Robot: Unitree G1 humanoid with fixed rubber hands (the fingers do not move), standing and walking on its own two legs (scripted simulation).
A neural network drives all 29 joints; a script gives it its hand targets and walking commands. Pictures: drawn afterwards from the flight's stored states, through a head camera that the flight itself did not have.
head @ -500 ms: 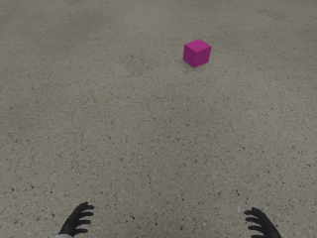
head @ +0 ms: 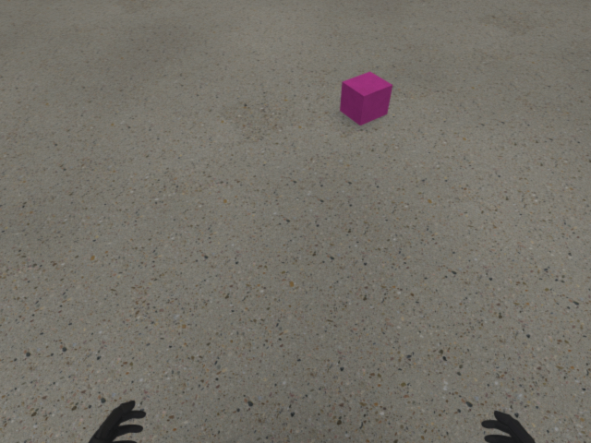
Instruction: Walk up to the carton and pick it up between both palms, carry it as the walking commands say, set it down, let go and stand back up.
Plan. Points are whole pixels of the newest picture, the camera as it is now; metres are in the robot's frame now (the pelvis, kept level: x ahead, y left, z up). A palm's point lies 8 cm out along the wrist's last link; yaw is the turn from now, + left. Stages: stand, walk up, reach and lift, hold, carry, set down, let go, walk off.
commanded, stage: stand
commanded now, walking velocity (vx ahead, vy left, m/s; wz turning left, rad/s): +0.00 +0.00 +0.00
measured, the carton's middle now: (365, 98) +2.01 -0.32 -0.66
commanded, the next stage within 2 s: walk up in 1.34 s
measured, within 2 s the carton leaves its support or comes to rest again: neither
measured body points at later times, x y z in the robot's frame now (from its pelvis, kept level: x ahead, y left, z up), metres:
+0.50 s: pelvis +0.00 +0.00 +0.02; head +0.01 -0.01 +0.47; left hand +0.12 +0.30 -0.09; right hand +0.10 -0.31 -0.10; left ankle +0.01 +0.12 -0.72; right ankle +0.01 -0.12 -0.72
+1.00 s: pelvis +0.01 +0.00 +0.03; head +0.01 -0.01 +0.48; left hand +0.11 +0.30 -0.09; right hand +0.10 -0.30 -0.10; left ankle +0.01 +0.12 -0.72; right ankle +0.01 -0.12 -0.72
